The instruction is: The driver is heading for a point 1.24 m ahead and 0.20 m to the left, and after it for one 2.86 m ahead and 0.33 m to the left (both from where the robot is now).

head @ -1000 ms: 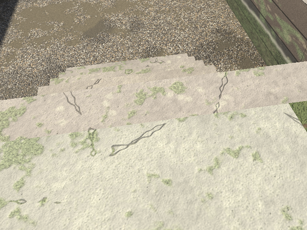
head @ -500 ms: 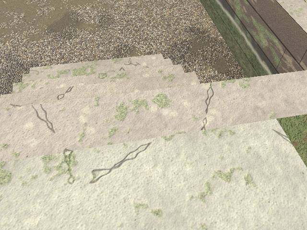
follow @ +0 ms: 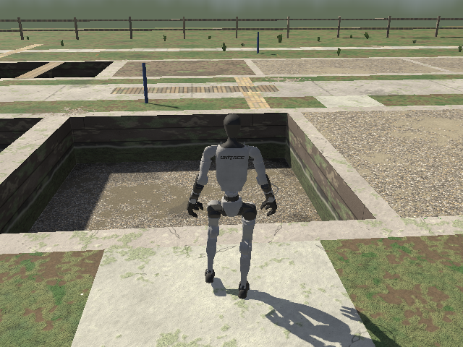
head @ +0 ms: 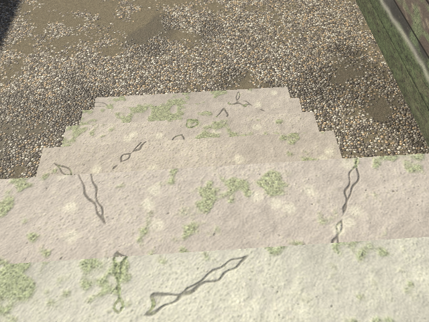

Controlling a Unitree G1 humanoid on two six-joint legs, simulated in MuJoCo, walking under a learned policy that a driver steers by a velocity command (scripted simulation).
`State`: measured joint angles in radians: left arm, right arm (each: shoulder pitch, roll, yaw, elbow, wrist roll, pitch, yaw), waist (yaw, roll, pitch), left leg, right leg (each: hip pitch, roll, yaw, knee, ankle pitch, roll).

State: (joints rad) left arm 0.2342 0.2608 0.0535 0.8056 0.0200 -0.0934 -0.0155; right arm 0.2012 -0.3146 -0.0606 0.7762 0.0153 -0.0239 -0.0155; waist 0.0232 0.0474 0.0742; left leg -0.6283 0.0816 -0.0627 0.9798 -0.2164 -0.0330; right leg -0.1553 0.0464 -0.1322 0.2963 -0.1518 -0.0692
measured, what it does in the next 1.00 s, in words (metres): walks ahead, turning left: left foot, then right foot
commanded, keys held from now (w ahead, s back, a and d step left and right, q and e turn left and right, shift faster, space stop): q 0.40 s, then no key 0.04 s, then w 0.56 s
